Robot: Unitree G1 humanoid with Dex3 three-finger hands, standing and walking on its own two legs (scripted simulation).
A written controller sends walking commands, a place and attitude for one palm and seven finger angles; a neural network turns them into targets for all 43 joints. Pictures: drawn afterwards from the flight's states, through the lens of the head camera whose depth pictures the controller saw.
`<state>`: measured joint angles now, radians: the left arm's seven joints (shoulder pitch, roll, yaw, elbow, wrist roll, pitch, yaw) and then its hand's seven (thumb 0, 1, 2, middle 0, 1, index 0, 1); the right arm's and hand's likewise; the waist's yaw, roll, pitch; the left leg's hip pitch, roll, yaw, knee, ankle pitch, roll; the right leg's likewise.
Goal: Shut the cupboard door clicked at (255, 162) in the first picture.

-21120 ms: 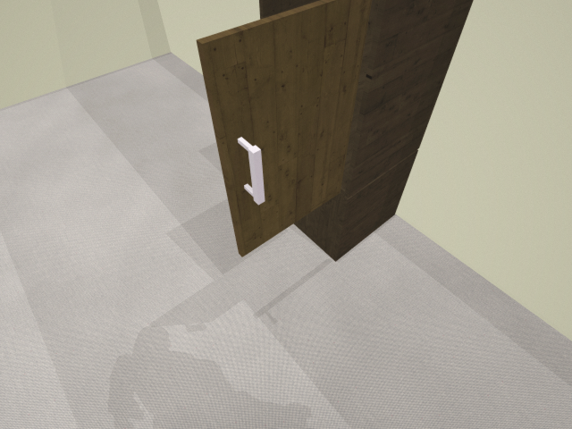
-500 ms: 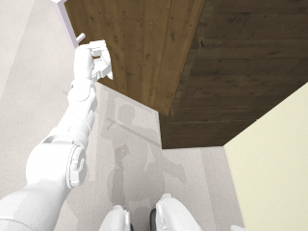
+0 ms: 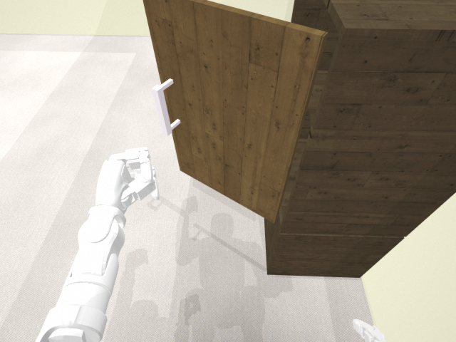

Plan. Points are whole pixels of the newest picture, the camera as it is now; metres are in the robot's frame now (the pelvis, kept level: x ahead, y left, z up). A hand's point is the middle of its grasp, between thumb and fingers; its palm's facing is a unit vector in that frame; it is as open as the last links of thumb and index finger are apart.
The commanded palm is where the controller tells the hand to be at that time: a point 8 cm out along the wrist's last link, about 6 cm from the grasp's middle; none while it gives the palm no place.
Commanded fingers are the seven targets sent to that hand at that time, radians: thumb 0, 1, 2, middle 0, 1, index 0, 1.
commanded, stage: draw the hand back to the body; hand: left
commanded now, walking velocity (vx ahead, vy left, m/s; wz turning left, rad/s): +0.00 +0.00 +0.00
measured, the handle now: (168, 108) +0.68 +0.17 +0.01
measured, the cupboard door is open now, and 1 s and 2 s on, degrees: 58 58 58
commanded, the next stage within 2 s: step back with the hand held close in 1.06 s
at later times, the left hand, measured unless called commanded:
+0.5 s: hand (36, 227) +0.25 +0.25 +0.16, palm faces +0.32 -0.89 -0.32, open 4.7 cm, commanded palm +0.19 +0.30 +0.18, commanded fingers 0.00 0.90 0.90 -0.42 -0.54 -0.42 -0.54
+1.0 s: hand out of the picture +0.20 +0.28 +0.19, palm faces +0.47 -0.80 -0.38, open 7.4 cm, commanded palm +0.14 +0.32 +0.21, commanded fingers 0.00 0.90 0.90 -0.20 -0.30 -0.20 -0.30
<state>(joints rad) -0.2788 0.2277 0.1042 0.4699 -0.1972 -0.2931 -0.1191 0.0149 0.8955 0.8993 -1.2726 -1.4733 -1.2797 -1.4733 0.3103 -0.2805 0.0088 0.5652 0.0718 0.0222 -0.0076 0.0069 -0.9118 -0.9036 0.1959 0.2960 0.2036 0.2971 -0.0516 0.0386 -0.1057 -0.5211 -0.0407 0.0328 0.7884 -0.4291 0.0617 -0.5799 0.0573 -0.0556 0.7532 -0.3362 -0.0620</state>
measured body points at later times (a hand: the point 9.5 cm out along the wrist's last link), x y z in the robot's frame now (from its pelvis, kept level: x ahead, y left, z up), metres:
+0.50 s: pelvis +0.02 +0.02 +0.03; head +0.01 +0.00 +0.48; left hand +0.22 +0.30 +0.18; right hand +0.22 -0.17 -0.05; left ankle -0.02 +0.08 -0.71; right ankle +0.02 -0.08 -0.71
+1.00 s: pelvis +0.01 +0.02 +0.03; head -0.01 +0.00 +0.48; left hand +0.16 +0.32 +0.21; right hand +0.21 -0.20 -0.05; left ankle -0.02 +0.08 -0.71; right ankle +0.02 -0.08 -0.71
